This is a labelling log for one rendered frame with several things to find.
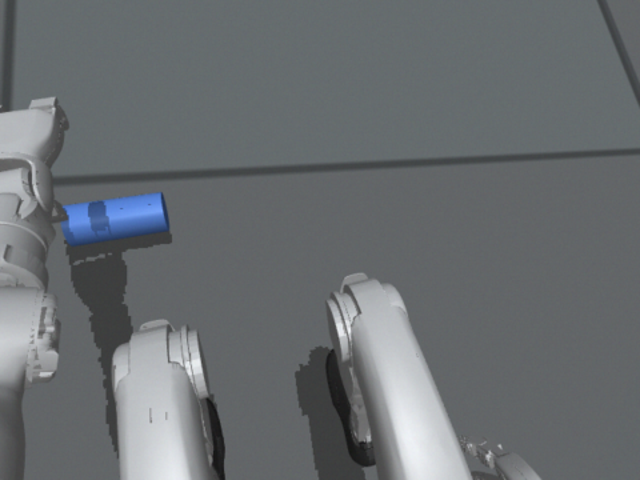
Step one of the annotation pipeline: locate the left robot foot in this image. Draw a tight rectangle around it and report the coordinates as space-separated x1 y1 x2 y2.
206 398 225 480

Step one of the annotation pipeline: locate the right robot foot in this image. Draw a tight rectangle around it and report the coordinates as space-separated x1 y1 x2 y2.
326 348 376 467

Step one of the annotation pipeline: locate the left robot arm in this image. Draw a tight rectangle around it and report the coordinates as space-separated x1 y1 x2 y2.
0 152 61 480

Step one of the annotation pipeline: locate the right robot hand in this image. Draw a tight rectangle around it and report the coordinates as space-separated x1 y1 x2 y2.
457 435 542 480

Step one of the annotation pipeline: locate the left robot hand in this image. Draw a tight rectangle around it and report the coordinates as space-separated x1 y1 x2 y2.
0 97 69 223

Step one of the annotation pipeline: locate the can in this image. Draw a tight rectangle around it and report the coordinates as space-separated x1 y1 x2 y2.
61 192 170 246

